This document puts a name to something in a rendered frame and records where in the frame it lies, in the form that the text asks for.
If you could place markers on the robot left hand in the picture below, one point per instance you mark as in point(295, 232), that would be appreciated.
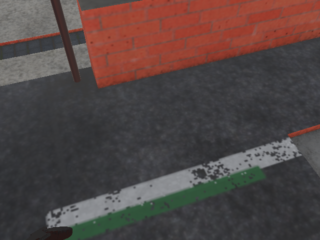
point(54, 233)

